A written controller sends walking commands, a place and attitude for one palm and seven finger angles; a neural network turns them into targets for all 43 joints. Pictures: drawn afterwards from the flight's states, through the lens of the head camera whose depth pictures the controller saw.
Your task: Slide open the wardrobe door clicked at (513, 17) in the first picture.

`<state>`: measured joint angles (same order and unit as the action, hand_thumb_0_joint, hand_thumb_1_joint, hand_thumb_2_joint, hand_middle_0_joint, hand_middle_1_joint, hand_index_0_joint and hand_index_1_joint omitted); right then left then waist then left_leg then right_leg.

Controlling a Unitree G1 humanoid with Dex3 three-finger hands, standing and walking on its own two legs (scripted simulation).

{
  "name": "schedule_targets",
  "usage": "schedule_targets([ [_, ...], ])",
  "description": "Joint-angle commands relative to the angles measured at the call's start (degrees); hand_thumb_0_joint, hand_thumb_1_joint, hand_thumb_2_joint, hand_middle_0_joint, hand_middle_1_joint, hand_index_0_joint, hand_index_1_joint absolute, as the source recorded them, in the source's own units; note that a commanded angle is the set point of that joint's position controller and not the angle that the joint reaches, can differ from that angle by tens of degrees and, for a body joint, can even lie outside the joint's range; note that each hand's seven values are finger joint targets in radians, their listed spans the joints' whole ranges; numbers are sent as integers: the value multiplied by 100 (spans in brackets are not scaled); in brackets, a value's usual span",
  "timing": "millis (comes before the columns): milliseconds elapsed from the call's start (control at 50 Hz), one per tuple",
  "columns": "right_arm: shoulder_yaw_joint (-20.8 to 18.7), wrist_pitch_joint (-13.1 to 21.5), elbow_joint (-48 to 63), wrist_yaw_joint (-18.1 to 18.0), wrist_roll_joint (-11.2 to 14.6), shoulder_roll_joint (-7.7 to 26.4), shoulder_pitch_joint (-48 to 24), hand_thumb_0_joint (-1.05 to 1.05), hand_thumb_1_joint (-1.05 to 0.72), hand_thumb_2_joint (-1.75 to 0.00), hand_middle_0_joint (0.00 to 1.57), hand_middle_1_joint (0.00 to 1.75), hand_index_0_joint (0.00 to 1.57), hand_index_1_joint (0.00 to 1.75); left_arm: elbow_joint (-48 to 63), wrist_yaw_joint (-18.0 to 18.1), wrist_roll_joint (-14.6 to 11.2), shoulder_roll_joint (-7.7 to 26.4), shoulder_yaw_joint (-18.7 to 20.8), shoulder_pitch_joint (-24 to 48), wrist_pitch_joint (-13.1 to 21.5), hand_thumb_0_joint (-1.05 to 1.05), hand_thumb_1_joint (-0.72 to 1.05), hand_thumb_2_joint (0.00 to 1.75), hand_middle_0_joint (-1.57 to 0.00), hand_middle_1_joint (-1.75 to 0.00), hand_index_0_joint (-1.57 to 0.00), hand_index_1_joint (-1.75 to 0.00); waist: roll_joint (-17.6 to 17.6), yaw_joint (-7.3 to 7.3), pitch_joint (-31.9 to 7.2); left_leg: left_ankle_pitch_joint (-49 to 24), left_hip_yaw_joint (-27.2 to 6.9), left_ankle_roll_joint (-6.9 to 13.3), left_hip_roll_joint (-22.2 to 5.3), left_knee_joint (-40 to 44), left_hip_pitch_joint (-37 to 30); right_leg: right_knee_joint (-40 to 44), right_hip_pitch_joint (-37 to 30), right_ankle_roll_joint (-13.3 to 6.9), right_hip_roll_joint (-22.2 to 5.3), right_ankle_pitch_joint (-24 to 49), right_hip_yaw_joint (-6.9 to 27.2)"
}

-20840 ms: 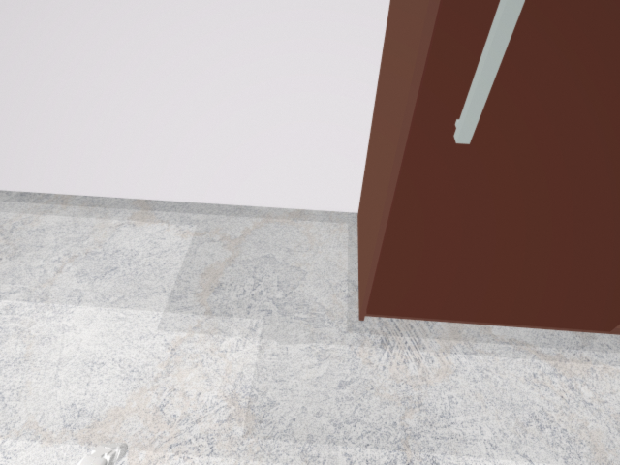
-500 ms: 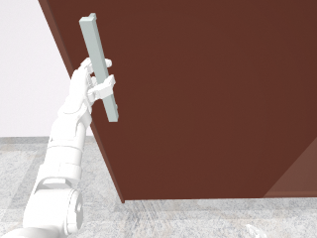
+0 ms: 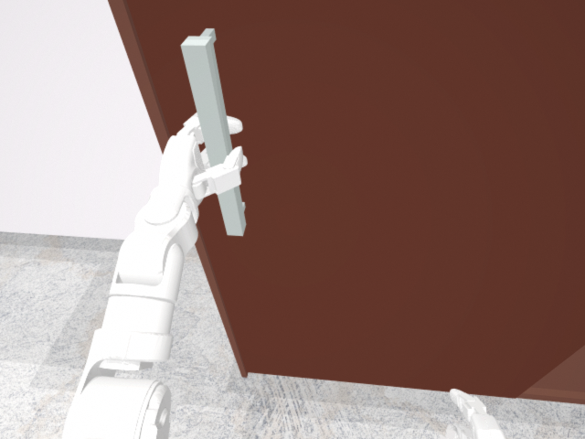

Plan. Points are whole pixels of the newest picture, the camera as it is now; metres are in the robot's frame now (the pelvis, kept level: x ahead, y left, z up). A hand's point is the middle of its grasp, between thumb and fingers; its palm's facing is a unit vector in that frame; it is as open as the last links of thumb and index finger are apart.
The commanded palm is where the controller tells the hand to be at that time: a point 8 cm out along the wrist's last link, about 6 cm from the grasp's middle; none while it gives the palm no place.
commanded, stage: tug the door sideways, standing still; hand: left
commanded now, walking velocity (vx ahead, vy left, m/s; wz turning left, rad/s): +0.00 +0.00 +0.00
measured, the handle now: (224, 147) +0.45 +0.13 +0.20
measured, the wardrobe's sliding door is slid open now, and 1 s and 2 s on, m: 0.00 0.00 0.13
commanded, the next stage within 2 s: step sideways, sliding the door along in 0.12 s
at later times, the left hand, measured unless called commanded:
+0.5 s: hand (238, 174) +0.40 +0.10 +0.19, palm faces +0.15 -0.98 -0.12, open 6.5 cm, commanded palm +0.37 +0.11 +0.20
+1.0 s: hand (244, 174) +0.40 +0.10 +0.19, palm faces +0.23 -0.97 -0.09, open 6.9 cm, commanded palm +0.37 +0.07 +0.19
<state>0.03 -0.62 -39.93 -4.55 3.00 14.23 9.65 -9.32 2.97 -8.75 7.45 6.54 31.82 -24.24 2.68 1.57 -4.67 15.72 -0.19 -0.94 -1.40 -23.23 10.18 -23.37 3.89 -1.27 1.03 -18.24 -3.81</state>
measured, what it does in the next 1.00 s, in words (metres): steps on the spot: right foot, then left foot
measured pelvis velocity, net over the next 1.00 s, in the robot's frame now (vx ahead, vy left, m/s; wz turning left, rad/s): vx -0.01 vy -0.09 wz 0.11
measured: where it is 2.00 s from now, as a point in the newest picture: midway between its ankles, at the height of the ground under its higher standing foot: outside the picture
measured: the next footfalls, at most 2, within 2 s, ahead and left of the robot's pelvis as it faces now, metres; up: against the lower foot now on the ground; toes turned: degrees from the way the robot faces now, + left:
right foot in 0.56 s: +0.05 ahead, -0.12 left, +0.00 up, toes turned -2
left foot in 0.84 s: +0.01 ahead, +0.07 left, +0.00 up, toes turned +15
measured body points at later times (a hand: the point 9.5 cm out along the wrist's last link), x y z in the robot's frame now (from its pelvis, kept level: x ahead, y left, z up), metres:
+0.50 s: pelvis -0.04 -0.03 -0.01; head +0.03 -0.06 +0.43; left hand +0.38 +0.16 +0.20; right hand +0.14 -0.23 -0.14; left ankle -0.05 +0.13 -0.74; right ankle -0.03 -0.11 -0.72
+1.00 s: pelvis -0.01 -0.09 -0.01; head +0.09 -0.07 +0.43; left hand +0.38 +0.15 +0.19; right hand +0.23 -0.26 -0.12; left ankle -0.03 +0.06 -0.74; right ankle +0.01 -0.23 -0.67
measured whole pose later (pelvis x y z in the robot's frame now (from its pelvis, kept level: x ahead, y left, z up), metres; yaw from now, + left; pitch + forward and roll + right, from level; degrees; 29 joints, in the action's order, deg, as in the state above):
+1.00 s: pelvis -0.01 -0.09 -0.01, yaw +6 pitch -1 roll -2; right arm -1.9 -0.4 -34.4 0.4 3.4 12.7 2.5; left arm -13.5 7.8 -6.1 11.2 -0.3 43.2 0.3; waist 4.1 8.0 14.9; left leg 17.2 5.2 -2.9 -9.2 -33.6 14.3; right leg -61.8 28.5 -0.3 -0.3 -25.5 -0.1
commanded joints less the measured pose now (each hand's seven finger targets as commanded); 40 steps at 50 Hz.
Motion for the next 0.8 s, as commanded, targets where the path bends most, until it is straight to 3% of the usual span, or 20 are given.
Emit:
schedule_targets([
  [0, -194, 256, 751, -55, -88, 498, -409, 0, -90, -90, 20, 30, 20, 30, 1147, -97, -4, -6, -540, 2898, 496, 0, 90, 90, -45, -140, -45, -140, -480, -383, -1767, -4227, 72, 274, 134, -538, -1515, -203, 107, 164, -47, 4878, 112],
  [60, -201, 265, 775, -40, -101, 467, -429, 0, -90, -90, 20, 30, 20, 30, 1309, -145, 33, -127, -773, 3208, 615, 0, 90, 90, -45, -140, -45, -140, -351, -388, -2038, -4535, 33, 303, 138, -617, -1695, -277, 123, 144, -44, 4867, 113],
  [140, -192, 347, 741, -2, -106, 403, -498, 0, -90, -90, 20, 30, 20, 30, 1129, -176, 23, -450, -1126, 3442, 809, 0, 90, 90, -45, -140, -45, -140, -449, -445, -1806, -4245, -150, 279, 61, -533, -1819, -148, 463, 74, 10, 3954, 99],
  [200, -149, 474, 713, 49, -109, 297, -559, 0, -90, -90, 20, 30, 20, 30, 1189, -169, 22, -773, -1461, 3891, 1029, 0, 90, 90, -45, -140, -45, -140, -235, -526, -1638, -3908, -200, 244, 56, -495, -1825, -94, 672, 31, 28, 3545, 91],
  [220, -173, 328, 966, 6, -181, 675, -582, 0, -90, -90, 20, 30, 20, 30, 777, 90, 326, 1559, 28, 3241, 1611, 0, 90, 90, -45, -140, -45, -140, -195, -169, -1185, -4185, -218, 431, -314, -845, -1215, -181, 1113, 282, -109, 2995, 203],
  [260, -173, 194, 910, 37, -221, 495, -529, 0, -90, -90, 20, 30, 20, 30, 617, 89, 398, 698, -578, 2943, 1950, 0, 90, 90, -45, -140, -45, -140, -301, -240, -1143, -4615, -244, 382, -423, -988, -1259, -473, 1010, 303, -147, 3563, 171],
  [280, -136, 205, 994, 58, -183, 383, -457, 0, -90, -90, 20, 30, 20, 30, 897, 25, 338, 231, -996, 3166, 2104, 0, 90, 90, -45, -140, -45, -140, -155, -366, -1434, -5193, -327, 408, -544, -1083, -1705, -854, 1206, 328, -51, 3465, 105],
  [300, -184, 231, 1032, 85, -173, 394, -355, 0, -90, -90, 20, 30, 20, 30, 1080, -5, 293, 232, -1031, 3257, 2253, 0, 90, 90, -45, -140, -45, -140, 166, -464, -1812, -6115, -540, 529, -768, -1103, -2463, -1422, 1700, 372, 125, 2660, 118],
  [340, -323, 270, 1070, 179, -225, 472, -227, 0, -90, -90, 20, 30, 20, 30, 1290, -5, 233, 363, -958, 3476, 2513, 0, 90, 90, -45, -140, -45, -140, 978, -549, -2134, -7935, -1323, 1007, -1496, -983, -3889, -2625, 3030, 373, 397, -366, 383],
  [380, -296, 206, 1224, 267, -261, 401, -455, 0, -90, -90, 20, 30, 20, 30, 1483, -12, 254, 303, -985, 3813, 2612, 0, 90, 90, -45, -140, -45, -140, 933, -437, -2105, -6877, -1420, 1164, -1815, -1016, -3795, -2830, 3252, 235, 162, -1163, 654],
  [460, -256, 126, 1356, 213, -100, 460, -638, 0, -90, -90, 20, 30, 20, 30, 1182, 29, 221, 633, -776, 4022, 2769, 0, 90, 90, -45, -140, -45, -140, 697, -414, -1812, -4381, -833, 989, -1770, -910, -2272, -1731, 1961, 44, -60, -513, 452],
  [500, -246, 149, 1373, 180, -30, 499, -746, 0, -90, -90, 20, 30, 20, 30, 975, 22, 259, 527, -916, 4146, 2845, 0, 90, 90, -45, -140, -45, -140, 569, -341, -1628, -2524, -288, 695, -1496, -1080, -611, -908, 397, 9, -116, 204, 241],
  [520, -234, 174, 1338, 156, 21, 489, -755, 0, -90, -90, 20, 30, 20, 30, 920, 47, 316, 601, -921, 4203, 2873, 0, 90, 90, -45, -140, -45, -140, 4, -251, -1637, -1334, 141, 465, -1099, -1723, 363, -437, -462, -138, -434, 594, 466],
  [540, -197, 205, 1308, 111, 57, 406, -829, 0, -90, -90, 20, 30, 20, 30, 1021, 114, 366, 813, -844, 4316, 2877, 0, 90, 90, -45, -140, -45, -140, -1186, -207, -1662, 373, 502, 171, -421, -2666, 1246, 122, -865, -474, -1248, 400, 1523],
  [560, -165, 255, 1312, 40, 22, 350, -1048, 0, -90, -90, 20, 30, 20, 30, 763, 151, 368, 761, -852, 4300, 2882, 0, 90, 90, -45, -140, -45, -140, -1953, -97, -1285, 2115, 161, 60, 131, -3852, 2083, 694, -706, -1005, -2038, 516, 2894],
  [600, -302, 361, 1013, 29, -52, 507, -826, 0, -90, -90, 20, 30, 20, 30, 502, 118, 348, 611, -900, 4286, 2852, 0, 90, 90, -45, -140, -45, -140, -1366, -83, -679, 1680, -314, 16, -120, -4756, 1996, 779, 129, -1019, -1949, -45, 2681],
  [640, -269, 500, 819, 54, -83, 455, -777, 0, -90, -90, 20, 30, 20, 30, 1069, 156, 349, 309, -1184, 4785, 3082, 0, 90, 90, -45, -140, -45, -140, -588, -196, -938, 1256, -191, -61, -249, -4521, 1988, 144, -406, -1223, -1823, 1988, 2087],
  [680, -199, 472, 864, 85, -61, 278, -707, 0, -90, -90, 20, 30, 20, 30, 1111, 178, 386, -279, -1691, 4890, 3271, 0, 90, 90, -45, -140, -45, -140, -695, -208, -1363, 1251, 35, -72, -254, -3519, 1641, -235, -926, -1110, -1691, 3366, 1497],
  [740, -274, 407, 920, 90, -40, 331, -733, 0, -90, -90, 20, 30, 20, 30, 1108, 240, 412, -181, -1691, 4676, 3341, 0, 90, 90, -45, -140, -45, -140, -925, -147, -1467, 670, 358, -78, -283, -1662, 1047, -671, -1023, -984, -1549, 4176, 1122],
  [780, -317, 318, 994, 85, -32, 362, -613, 0, -90, -90, 20, 30, 20, 30, 1245, 201, 388, -307, -1911, 4620, 3362, 0, 90, 90, -45, -140, -45, -140, -694, -232, -1678, -572, 446, -55, -462, -353, -143, -1194, -464, -679, -1292, 3974, 815],
])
